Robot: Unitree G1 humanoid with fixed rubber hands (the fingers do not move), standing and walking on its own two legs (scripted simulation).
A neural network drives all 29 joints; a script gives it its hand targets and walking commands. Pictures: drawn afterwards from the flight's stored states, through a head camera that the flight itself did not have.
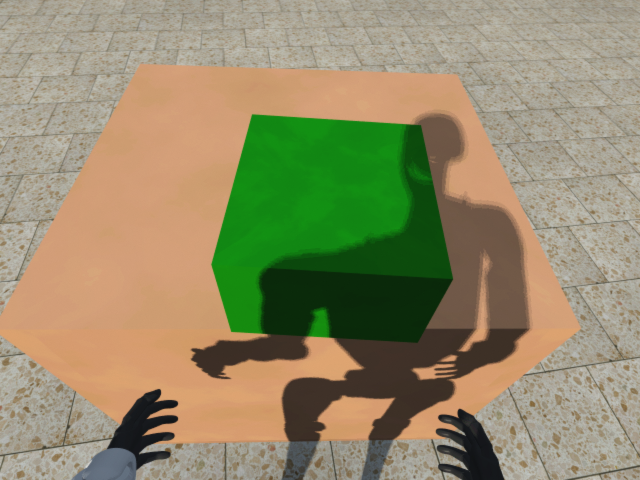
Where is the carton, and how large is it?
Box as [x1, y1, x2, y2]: [211, 114, 452, 342]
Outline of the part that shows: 252,114 211,264 231,331 417,342 452,279 420,125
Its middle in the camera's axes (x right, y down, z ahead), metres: +0.01 -0.03 +0.60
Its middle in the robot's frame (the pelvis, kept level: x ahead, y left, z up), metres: +0.46 +0.04 +0.03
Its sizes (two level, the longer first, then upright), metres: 0.298 0.273 0.168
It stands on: a pedestal, 0.72 m high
